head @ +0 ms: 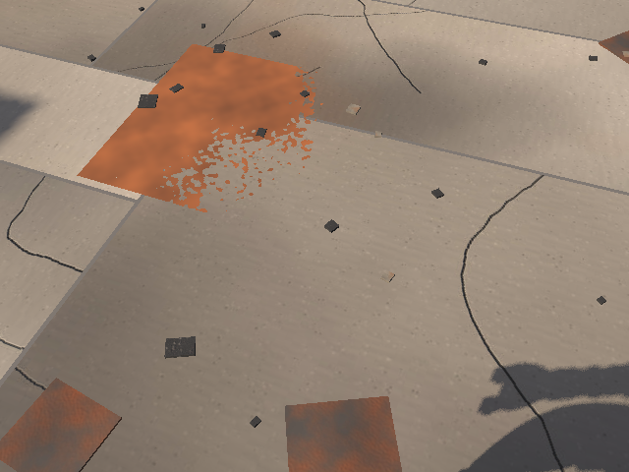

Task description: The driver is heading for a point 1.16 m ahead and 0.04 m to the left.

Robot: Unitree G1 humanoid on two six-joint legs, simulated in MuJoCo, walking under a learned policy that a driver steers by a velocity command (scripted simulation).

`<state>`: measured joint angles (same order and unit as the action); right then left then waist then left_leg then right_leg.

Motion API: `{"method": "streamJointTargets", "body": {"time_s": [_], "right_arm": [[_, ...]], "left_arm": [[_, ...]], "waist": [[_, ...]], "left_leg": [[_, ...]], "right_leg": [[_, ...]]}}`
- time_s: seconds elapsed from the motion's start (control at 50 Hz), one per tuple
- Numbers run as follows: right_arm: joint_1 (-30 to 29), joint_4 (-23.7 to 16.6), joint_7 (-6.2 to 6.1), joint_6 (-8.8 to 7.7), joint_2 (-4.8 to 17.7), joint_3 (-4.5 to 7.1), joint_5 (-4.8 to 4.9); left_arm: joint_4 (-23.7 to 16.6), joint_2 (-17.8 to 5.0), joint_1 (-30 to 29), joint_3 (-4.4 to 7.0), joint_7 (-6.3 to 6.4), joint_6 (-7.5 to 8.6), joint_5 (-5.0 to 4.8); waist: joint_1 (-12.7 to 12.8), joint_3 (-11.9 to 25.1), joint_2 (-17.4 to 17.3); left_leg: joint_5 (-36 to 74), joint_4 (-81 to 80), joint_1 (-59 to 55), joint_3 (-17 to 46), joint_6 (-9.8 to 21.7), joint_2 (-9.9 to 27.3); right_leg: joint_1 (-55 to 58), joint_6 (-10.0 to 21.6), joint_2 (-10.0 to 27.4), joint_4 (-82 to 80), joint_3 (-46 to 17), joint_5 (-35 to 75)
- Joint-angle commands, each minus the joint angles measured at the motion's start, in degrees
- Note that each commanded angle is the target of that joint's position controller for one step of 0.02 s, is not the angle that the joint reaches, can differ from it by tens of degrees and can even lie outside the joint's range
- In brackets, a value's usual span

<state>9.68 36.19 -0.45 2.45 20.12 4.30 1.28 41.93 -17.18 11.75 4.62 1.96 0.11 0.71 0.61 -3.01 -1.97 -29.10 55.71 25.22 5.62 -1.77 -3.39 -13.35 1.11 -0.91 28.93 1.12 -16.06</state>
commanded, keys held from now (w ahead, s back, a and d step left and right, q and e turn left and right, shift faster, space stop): q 0.36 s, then no key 0.02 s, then e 0.42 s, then w+e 0.20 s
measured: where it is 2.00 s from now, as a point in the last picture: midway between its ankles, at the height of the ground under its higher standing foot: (398, 405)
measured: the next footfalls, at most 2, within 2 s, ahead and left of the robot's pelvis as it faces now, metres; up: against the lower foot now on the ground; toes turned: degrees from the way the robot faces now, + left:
left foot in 0.20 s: +0.03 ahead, +0.15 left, +0.00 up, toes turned +9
right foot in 0.60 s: +0.08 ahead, -0.08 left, +0.00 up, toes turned +14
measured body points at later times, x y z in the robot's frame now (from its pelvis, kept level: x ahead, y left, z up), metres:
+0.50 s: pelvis +0.00 +0.06 +0.01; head +0.03 +0.09 +0.46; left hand +0.07 +0.37 -0.11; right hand +0.22 -0.17 -0.06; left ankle -0.01 +0.14 -0.73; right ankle +0.05 -0.10 -0.69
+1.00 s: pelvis +0.03 +0.04 +0.01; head +0.06 +0.03 +0.46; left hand +0.19 +0.32 -0.08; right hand +0.13 -0.25 -0.10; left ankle -0.01 +0.14 -0.73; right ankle +0.05 -0.10 -0.67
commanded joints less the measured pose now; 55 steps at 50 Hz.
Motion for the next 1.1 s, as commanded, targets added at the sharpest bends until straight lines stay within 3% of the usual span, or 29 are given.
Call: {"method": "streamJointTargets", "body": {"time_s": [0.02,0.08,0.14,0.18,0.2,0.22,0.24,0.26,0.3,0.32,0.44,0.48,0.54,0.58,0.62,0.64,0.66,0.7,0.76,0.8,0.82,0.84,0.86,0.88,0.9,0.94,1.0,1.04,1.1], "right_arm": [[-0.9,-4.4,0.44,0.15,3.4,1.07,0.09],[-2.2,-6.1,1.72,0.11,1.9,0.09,0.32],[-0.4,-6.5,2.12,0.29,3.8,0.79,0.44],[4.2,-5.2,1.51,0.58,4.7,1.72,-0.19],[6.2,-5.2,0.75,0.53,8.0,2.88,-0.33],[6.7,-7.6,-0.18,0.21,15.6,4.15,-0.86],[8.8,-7.9,0.83,-1.32,13.7,3.40,-3.22],[6.8,-7.3,1.24,-2.51,12.0,2.86,-3.25],[1.8,-7.2,0.50,-2.79,8.7,2.01,-1.07],[0.2,-7.4,0.03,-2.48,8.3,1.62,-0.70],[0.5,-6.5,-1.31,-1.94,4.6,0.14,-1.58],[0.2,-5.5,-1.05,-1.97,3.1,-0.56,-2.23],[0.4,-3.4,-0.10,-2.19,2.6,-1.13,-2.99],[-1.1,-2.6,0.21,-2.36,3.2,-1.15,-2.45],[1.8,-1.4,-0.02,-2.97,4.0,-0.85,-2.66],[4.0,-1.8,-0.09,-3.32,4.7,-0.46,-3.25],[2.1,-2.2,-0.54,-3.34,4.2,-0.45,-3.36],[-0.3,-2.8,-1.45,-2.69,2.9,-0.16,-2.63],[0.7,-3.6,-1.65,-1.54,1.7,0.36,-2.37],[1.7,-3.8,-1.26,-1.59,2.0,0.99,-2.32],[3.6,-3.5,-1.05,-1.72,2.7,1.39,-2.47],[5.4,-3.3,-0.86,-1.93,4.5,1.93,-2.21],[6.6,-2.8,-0.77,-2.58,6.5,2.41,-2.00],[8.0,-2.6,-0.92,-3.62,5.7,1.99,-2.28],[6.4,-2.5,-1.21,-4.48,5.1,1.75,-1.88],[4.5,-2.3,-1.55,-5.39,5.0,1.81,-1.00],[5.8,-1.2,-1.24,-5.84,5.8,2.18,-1.48],[6.4,-0.4,-0.71,-5.99,7.0,2.63,-1.15],[7.5,1.0,0.33,-5.84,9.1,3.34,-0.14]], "left_arm": [[-4.5,-9.0,-3.8,1.79,0.64,0.60,-0.71],[-4.4,-10.2,-3.7,2.19,0.63,-0.90,-0.46],[-3.9,-11.6,-3.0,2.61,-0.05,-1.22,-1.49],[-3.1,-10.2,-2.6,2.20,-0.49,-0.71,-2.56],[-2.0,-7.7,0.8,1.61,-0.87,-0.32,-1.53],[-4.6,-3.7,0.3,0.08,-1.16,-0.24,2.04],[-6.3,-6.5,-6.5,0.76,-0.59,-0.01,0.83],[-6.3,-7.8,-7.5,1.25,-0.22,-0.32,-0.81],[-4.7,-8.2,-6.2,1.70,0.62,-0.84,-0.43],[-4.4,-8.3,-5.4,1.81,0.67,-0.92,-0.10],[-2.3,-4.6,-4.0,0.27,-0.26,-0.80,-0.91],[-2.1,-3.5,-4.5,-0.45,-0.75,-0.78,-0.90],[-2.1,-4.2,-4.7,-0.67,-1.38,-0.52,-1.27],[-1.8,-4.7,-3.3,-0.67,-1.54,-0.10,-1.21],[-3.1,-8.5,-3.5,-0.18,-1.26,0.27,-0.37],[-3.1,-12.3,-3.8,0.77,-1.08,0.25,-1.00],[-2.6,-11.7,-3.4,1.11,-1.24,0.15,-1.91],[-3.1,-9.4,-3.7,0.62,-1.21,0.22,-1.49],[-4.4,-9.0,-3.6,0.64,-1.07,0.26,-1.48],[-5.6,-8.5,-3.9,0.68,-0.83,-0.18,-1.77],[-5.9,-7.3,-3.6,0.42,-0.68,-0.45,-1.96],[-6.5,-5.7,-3.3,0.03,-0.69,-0.72,-2.11],[-8.2,-5.8,-5.2,-0.02,-0.94,-0.68,-1.85],[-9.2,-7.5,-7.1,0.71,-1.14,-0.55,-1.96],[-9.1,-7.5,-6.6,1.02,-1.41,-0.53,-2.31],[-8.9,-5.8,-6.4,0.49,-1.96,-0.37,-2.30],[-9.8,-3.8,-8.1,-0.42,-3.31,0.32,-2.22],[-10.7,-2.4,-9.4,-1.22,-4.07,0.66,-2.19],[-11.4,-3.5,-9.4,-1.19,-4.58,0.64,-2.33]], "waist": [[-0.3,3.0,7.2],[1.0,5.0,10.2],[0.8,7.0,10.9],[-1.5,7.6,8.6],[-1.4,7.6,0.3],[0.1,7.4,-17.9],[-5.5,12.0,-11.6],[-4.0,8.8,-7.0],[-1.5,5.8,-3.5],[-0.5,5.8,-3.9],[-1.0,9.0,-4.9],[-1.7,8.1,-6.0],[-2.5,5.4,-6.4],[-0.6,3.4,-5.0],[-1.5,3.6,-0.5],[-4.2,4.3,5.2],[-3.0,4.7,8.3],[-2.2,4.8,10.7],[-2.1,5.1,11.4],[-2.2,5.5,7.5],[-2.7,6.7,3.0],[-3.3,6.1,-4.2],[-4.2,4.3,-9.7],[-4.6,2.2,-5.5],[-3.1,0.5,-1.8],[-2.9,-0.7,-1.9],[-4.5,0.8,-2.5],[-5.1,1.1,-2.9],[-5.1,1.1,-4.4]], "left_leg": [[1.0,5.9,9.0,-1.5,-2.1,5.4],[3.8,-4.4,1.5,-5.9,-2.4,5.9],[8.1,-15.2,-4.4,-8.9,-1.0,4.7],[17.6,-27.0,-13.1,-10.3,1.8,2.0],[30.7,-31.6,-20.8,-2.9,4.5,5.3],[55.3,-32.0,-28.0,21.5,13.7,22.2],[51.3,-35.1,-23.4,27.9,22.7,26.5],[44.2,-36.0,-21.4,23.1,21.2,23.6],[35.4,-35.8,-19.0,16.9,15.5,17.9],[36.6,-35.9,-16.8,14.9,14.7,16.2],[34.9,-35.7,-18.8,10.4,14.3,13.8],[30.1,-36.3,-15.7,9.0,14.1,13.2],[22.1,-37.4,-12.0,9.5,14.3,13.6],[18.9,-36.1,-10.3,9.0,12.6,12.7],[18.0,-32.6,-11.0,7.1,8.4,9.9],[16.6,-30.7,-10.9,3.2,6.4,5.9],[16.6,-27.9,-12.9,-1.6,4.4,3.0],[16.7,-23.6,-14.1,-4.7,3.3,1.9],[16.2,-23.0,-14.2,-4.7,4.2,2.2],[17.6,-26.0,-16.1,-3.3,5.6,4.7],[12.3,-30.1,-18.7,-0.1,7.5,7.8],[4.1,-36.6,-21.7,9.0,12.0,15.0],[-1.5,-43.0,-22.4,20.4,17.7,25.3],[-4.2,-45.0,-21.5,25.0,20.2,28.5],[-5.0,-45.3,-21.3,22.2,19.0,27.4],[-0.9,-46.5,-23.2,13.3,15.4,23.4],[9.5,-47.1,-22.2,1.0,12.9,19.0],[12.8,-46.7,-20.7,-4.1,12.4,18.3],[12.0,-45.1,-19.4,-7.0,11.9,19.5]], "right_leg": [[8.2,11.9,17.9,-9.3,-12.8,27.2],[7.3,11.0,15.3,-8.2,-5.5,29.4],[7.8,10.0,17.0,-5.5,-3.9,28.5],[3.9,6.1,15.2,0.9,-0.5,20.8],[-3.6,1.3,11.4,10.8,4.3,9.6],[-21.3,-5.1,3.0,29.0,6.2,-22.7],[-23.6,-5.4,0.0,38.8,-4.0,-25.7],[-24.7,-4.8,1.5,41.7,-5.7,-21.3],[-24.6,-4.6,3.3,38.4,-6.5,-12.0],[-22.0,-5.1,2.8,37.7,-6.3,-8.9],[-15.0,-7.0,2.6,23.9,-4.8,-2.5],[-9.1,-6.7,3.8,17.1,-4.3,-2.4],[-2.9,-5.8,3.6,9.1,-3.0,-2.4],[1.1,-4.2,2.7,-0.8,-1.8,3.8],[3.3,-2.0,6.0,-3.7,-6.9,19.4],[2.6,0.3,7.7,-1.0,-9.6,24.8],[-0.9,2.5,7.6,-2.4,-11.8,19.3],[-3.7,4.0,9.2,-5.1,-16.6,15.3],[-5.4,4.7,9.1,-4.2,-19.6,13.4],[-8.2,3.0,6.5,-0.4,-17.5,11.0],[-11.5,1.2,3.3,4.3,-13.6,2.9],[-17.7,-0.7,-0.9,12.1,-7.6,-8.2],[-24.9,-1.7,0.4,24.6,-4.1,-15.5],[-29.9,-1.7,3.5,33.8,-6.8,-16.2],[-32.0,-1.6,4.9,36.6,-8.2,-13.3],[-33.5,-2.2,6.7,34.1,-7.5,-7.6],[-26.6,-3.3,6.8,26.1,-3.0,-1.7],[-21.3,-3.2,6.3,19.1,-0.8,-1.0],[-15.1,-1.9,4.7,12.2,2.2,-2.0]]}}
Velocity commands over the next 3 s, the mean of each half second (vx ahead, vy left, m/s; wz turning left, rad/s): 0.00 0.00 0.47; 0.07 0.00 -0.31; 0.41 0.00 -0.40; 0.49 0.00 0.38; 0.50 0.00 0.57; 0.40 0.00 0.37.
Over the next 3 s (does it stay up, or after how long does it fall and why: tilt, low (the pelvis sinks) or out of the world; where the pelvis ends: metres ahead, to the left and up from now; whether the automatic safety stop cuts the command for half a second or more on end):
stays up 1.02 0.05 0.01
